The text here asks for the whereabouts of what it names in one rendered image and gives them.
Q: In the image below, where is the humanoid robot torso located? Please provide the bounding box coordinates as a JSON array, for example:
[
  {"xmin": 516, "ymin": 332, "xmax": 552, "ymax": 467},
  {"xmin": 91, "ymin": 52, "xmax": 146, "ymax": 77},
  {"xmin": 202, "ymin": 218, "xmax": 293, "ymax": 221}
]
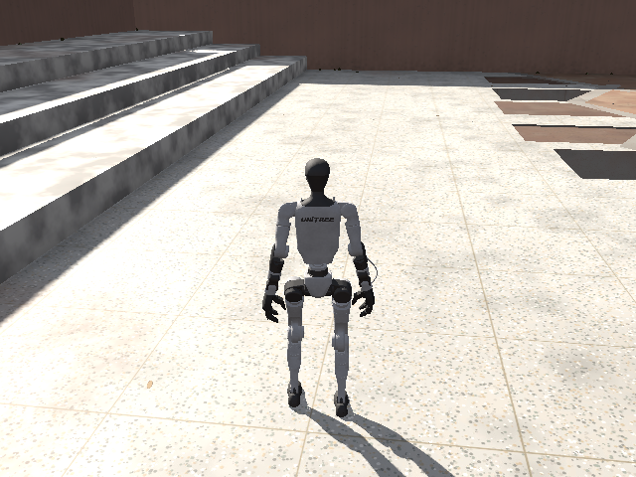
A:
[{"xmin": 294, "ymin": 197, "xmax": 341, "ymax": 298}]

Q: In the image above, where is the robot right hand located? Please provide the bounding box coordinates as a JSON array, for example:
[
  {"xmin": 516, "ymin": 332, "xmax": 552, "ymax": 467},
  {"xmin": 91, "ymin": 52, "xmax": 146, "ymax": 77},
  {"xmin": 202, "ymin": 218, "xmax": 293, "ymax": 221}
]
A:
[{"xmin": 352, "ymin": 288, "xmax": 375, "ymax": 317}]

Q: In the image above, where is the left robot forearm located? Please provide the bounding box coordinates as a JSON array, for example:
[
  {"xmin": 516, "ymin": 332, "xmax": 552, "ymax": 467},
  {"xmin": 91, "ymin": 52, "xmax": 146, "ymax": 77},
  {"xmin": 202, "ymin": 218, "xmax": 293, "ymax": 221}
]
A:
[{"xmin": 264, "ymin": 244, "xmax": 284, "ymax": 295}]

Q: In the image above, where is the robot right upper arm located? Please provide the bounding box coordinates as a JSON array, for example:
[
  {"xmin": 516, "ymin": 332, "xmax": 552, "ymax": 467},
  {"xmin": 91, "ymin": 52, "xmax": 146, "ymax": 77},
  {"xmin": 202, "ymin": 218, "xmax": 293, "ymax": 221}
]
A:
[{"xmin": 338, "ymin": 201, "xmax": 363, "ymax": 256}]

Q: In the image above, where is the robot left hand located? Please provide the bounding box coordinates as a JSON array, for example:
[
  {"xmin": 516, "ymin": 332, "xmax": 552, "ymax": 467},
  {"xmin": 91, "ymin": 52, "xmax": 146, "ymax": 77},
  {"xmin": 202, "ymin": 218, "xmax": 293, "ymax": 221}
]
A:
[{"xmin": 262, "ymin": 293, "xmax": 286, "ymax": 323}]

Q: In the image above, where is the robot left foot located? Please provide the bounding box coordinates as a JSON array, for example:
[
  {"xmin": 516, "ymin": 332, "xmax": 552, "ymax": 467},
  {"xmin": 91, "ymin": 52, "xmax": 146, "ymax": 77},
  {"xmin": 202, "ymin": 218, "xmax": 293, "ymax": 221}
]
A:
[{"xmin": 287, "ymin": 381, "xmax": 302, "ymax": 407}]

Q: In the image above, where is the robot left upper arm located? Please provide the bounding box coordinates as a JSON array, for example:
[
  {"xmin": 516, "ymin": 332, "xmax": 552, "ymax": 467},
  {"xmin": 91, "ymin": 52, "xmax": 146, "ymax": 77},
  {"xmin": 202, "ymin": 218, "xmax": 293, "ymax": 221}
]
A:
[{"xmin": 274, "ymin": 202, "xmax": 297, "ymax": 258}]

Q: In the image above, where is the right robot forearm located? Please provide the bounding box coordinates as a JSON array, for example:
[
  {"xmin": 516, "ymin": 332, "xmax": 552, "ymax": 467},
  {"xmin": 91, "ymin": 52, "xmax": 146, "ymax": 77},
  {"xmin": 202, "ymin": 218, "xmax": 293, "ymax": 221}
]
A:
[{"xmin": 353, "ymin": 242, "xmax": 373, "ymax": 291}]

